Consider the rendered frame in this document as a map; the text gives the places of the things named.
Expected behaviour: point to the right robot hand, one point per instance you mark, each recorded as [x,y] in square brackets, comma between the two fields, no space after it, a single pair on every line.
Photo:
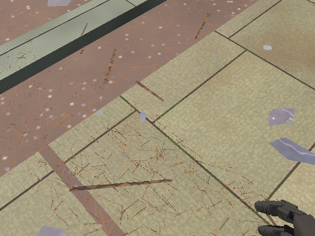
[303,223]

